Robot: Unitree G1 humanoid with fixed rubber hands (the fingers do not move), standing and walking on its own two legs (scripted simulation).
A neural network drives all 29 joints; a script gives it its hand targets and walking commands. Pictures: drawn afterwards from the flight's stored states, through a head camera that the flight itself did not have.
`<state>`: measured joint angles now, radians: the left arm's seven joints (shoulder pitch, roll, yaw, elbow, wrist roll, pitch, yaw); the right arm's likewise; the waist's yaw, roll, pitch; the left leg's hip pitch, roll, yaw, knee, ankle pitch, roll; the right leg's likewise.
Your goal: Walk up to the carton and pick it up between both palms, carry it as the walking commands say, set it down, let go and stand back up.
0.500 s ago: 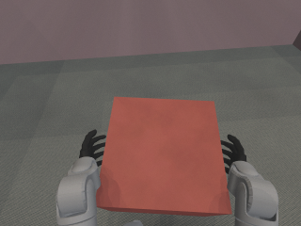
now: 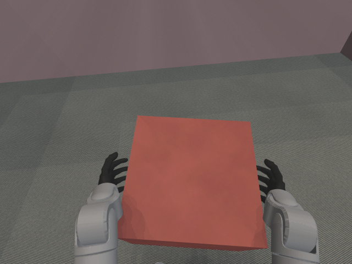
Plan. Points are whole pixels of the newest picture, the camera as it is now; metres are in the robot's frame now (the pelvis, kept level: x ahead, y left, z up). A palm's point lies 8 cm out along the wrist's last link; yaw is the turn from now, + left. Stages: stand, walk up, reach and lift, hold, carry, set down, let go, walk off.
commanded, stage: carry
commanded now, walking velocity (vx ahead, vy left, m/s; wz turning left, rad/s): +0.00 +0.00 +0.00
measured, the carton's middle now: (189, 185) +0.31 +0.00 +0.00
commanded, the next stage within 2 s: hold in 0.92 s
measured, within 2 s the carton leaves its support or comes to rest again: neither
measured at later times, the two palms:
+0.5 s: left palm (116, 186) +0.28 +0.16 +0.06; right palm (273, 196) +0.27 -0.18 +0.04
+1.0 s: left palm (120, 184) +0.29 +0.16 +0.06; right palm (274, 197) +0.27 -0.19 +0.03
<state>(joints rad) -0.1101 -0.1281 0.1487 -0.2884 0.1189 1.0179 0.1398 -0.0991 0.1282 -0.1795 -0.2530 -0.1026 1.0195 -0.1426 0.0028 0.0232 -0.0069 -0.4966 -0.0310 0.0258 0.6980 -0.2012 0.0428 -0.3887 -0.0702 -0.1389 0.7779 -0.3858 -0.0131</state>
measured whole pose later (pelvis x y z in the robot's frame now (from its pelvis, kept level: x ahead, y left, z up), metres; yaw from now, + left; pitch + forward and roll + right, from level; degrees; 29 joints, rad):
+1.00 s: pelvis +0.01 -0.01 +0.01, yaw -1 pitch -1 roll +1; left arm -0.14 -0.11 0.15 0.00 0.15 0.78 0.12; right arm -0.12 0.13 -0.22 0.04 -0.18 0.76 -0.09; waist 0.00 0.02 0.00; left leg -0.44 -0.03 0.03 0.65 -0.20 0.03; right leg -0.35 -0.05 -0.11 0.75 -0.38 -0.03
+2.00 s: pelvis +0.04 -0.02 +0.02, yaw -6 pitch -9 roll +3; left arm -0.22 -0.09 0.24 0.40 0.19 0.58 0.10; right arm -0.20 0.13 -0.29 0.43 -0.24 0.58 -0.10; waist 0.05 -0.02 0.02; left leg -0.14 -0.03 0.06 0.49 -0.20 0.01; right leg -0.10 -0.02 -0.02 0.62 -0.37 -0.04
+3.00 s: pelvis -0.02 +0.00 -0.07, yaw -7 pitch +33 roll +0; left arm -0.60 -0.01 0.29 0.50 0.19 0.29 0.08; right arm -0.52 0.08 -0.36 0.52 -0.07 0.25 -0.18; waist 0.03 -0.02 -0.12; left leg -1.34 0.00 0.02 0.99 -0.23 0.02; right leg -1.28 0.02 -0.01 1.09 -0.38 -0.03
